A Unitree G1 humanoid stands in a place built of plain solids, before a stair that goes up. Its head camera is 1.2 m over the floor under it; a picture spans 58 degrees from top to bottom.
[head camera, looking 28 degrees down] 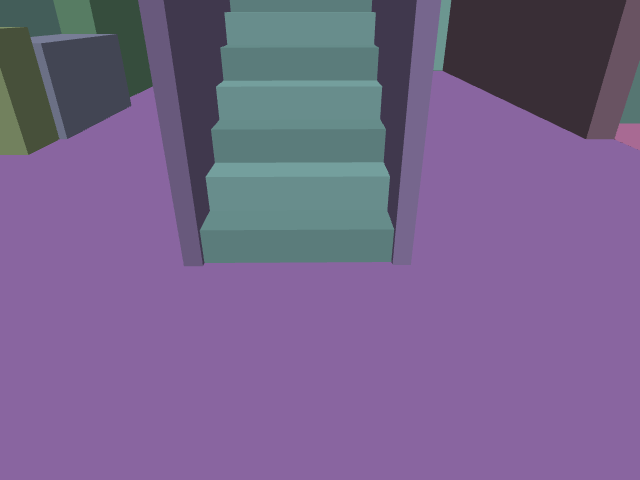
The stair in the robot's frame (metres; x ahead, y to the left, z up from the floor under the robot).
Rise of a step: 0.20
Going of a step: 0.25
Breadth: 1.01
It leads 1 degrees to the left of straight ahead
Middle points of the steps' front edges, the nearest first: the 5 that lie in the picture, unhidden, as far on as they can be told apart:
2.00 0.12 0.20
2.24 0.12 0.40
2.49 0.12 0.59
2.74 0.13 0.79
2.99 0.13 0.99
